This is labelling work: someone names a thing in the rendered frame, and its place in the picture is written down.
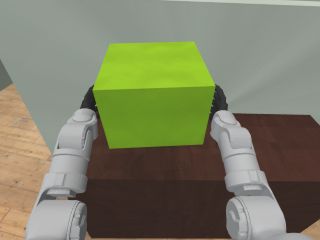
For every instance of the carton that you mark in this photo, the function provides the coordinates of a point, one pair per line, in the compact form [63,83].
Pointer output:
[154,94]

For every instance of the right robot upper arm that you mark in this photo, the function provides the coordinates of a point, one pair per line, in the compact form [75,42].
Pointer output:
[257,218]

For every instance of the left robot hand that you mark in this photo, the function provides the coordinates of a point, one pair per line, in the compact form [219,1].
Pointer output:
[89,101]

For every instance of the left robot upper arm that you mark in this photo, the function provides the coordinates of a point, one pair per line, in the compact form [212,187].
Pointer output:
[58,220]

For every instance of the left robot forearm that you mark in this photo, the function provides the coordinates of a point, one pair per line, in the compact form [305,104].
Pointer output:
[67,173]

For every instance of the right robot forearm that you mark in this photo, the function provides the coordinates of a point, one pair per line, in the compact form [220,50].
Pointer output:
[243,174]

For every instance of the right robot hand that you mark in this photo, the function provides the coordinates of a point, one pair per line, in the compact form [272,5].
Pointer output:
[219,102]

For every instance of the pedestal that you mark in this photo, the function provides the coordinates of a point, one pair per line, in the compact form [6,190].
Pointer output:
[179,192]

